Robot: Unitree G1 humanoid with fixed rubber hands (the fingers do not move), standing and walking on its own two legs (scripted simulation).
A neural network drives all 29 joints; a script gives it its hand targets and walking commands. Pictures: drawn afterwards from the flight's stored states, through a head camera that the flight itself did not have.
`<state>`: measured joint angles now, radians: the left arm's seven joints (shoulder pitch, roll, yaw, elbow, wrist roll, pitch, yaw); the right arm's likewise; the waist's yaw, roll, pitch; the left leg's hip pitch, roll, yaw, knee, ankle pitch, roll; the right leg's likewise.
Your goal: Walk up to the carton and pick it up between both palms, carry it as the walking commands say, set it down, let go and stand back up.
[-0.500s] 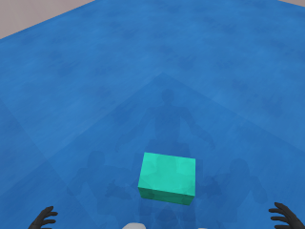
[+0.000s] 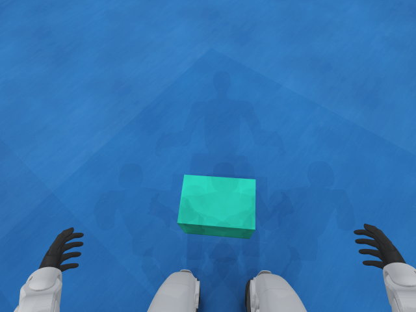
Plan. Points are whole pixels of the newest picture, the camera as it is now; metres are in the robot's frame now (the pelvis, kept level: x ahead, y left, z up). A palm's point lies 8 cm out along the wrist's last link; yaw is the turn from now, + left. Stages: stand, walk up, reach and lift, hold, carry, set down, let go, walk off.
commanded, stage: reach and lift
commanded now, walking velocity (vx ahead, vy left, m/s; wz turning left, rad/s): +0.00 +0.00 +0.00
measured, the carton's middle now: (218, 208) +0.44 +0.05 -0.64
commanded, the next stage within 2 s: none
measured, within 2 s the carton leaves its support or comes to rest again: neither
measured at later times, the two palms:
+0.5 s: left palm (92, 215) +0.27 +0.32 -0.13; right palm (342, 216) +0.30 -0.25 -0.13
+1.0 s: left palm (125, 171) +0.41 +0.29 -0.18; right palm (314, 173) +0.42 -0.22 -0.18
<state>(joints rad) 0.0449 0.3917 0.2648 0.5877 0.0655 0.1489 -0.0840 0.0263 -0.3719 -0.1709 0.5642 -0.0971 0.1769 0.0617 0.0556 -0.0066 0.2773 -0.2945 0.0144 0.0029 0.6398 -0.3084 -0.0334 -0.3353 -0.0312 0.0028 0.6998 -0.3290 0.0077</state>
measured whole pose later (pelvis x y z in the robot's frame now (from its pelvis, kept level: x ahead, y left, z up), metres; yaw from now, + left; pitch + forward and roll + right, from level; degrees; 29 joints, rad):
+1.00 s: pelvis -0.05 +0.02 -0.09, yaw +0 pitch +35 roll +0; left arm -0.92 0.40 0.30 0.86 -0.04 0.17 -0.08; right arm -0.93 -0.35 -0.29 0.84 0.02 0.19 0.04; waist 0.02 -0.01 0.04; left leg -1.37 0.01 -0.01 1.11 -0.35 -0.01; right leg -1.38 -0.03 0.01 1.10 -0.33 0.03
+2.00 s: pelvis -0.08 +0.02 -0.29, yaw +0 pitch +47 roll -1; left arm -1.21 0.48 0.26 0.93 -0.13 0.16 -0.06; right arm -1.19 -0.41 -0.26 0.87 0.12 0.18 -0.01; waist 0.01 0.00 0.04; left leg -2.14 0.00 -0.02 1.85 -0.53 -0.01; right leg -2.14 -0.02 0.03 1.83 -0.51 0.04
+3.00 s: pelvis -0.09 +0.02 -0.40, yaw +0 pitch +36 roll -1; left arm -1.38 0.48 0.07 1.13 -0.26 0.04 0.05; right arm -1.37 -0.42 -0.12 1.11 0.25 0.05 -0.09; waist 0.01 -0.01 0.36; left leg -2.28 -0.01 -0.03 2.23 -0.58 -0.02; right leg -2.28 -0.01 0.04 2.21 -0.56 0.05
